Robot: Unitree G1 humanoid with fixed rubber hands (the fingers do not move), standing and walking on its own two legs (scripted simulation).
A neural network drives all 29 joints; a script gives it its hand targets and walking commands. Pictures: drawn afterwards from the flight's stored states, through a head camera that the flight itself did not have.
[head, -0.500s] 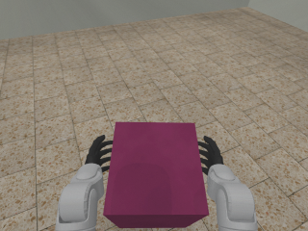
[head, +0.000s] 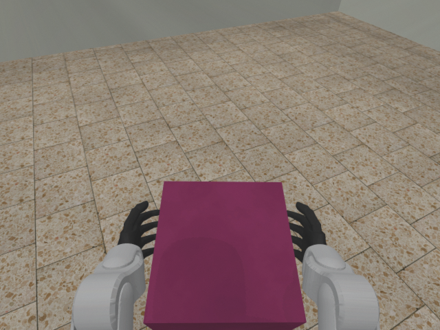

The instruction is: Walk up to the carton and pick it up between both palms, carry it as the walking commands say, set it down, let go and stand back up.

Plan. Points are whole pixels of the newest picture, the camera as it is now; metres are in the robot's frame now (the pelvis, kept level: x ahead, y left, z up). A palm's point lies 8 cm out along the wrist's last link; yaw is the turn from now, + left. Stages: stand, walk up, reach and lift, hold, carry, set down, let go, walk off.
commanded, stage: carry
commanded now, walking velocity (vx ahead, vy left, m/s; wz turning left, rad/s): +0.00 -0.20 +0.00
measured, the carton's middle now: (221, 268) +0.25 -0.01 +0.01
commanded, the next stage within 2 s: none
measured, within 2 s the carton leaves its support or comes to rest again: neither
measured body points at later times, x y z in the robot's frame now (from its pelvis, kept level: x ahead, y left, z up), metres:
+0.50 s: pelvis -0.02 +0.00 +0.00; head -0.04 +0.00 +0.45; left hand +0.23 +0.14 +0.09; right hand +0.23 -0.14 +0.09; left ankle +0.01 +0.19 -0.72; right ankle +0.04 -0.07 -0.72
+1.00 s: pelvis -0.02 +0.01 +0.00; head -0.03 +0.00 +0.45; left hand +0.24 +0.14 +0.09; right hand +0.23 -0.14 +0.09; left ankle +0.01 +0.19 -0.72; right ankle +0.04 -0.07 -0.72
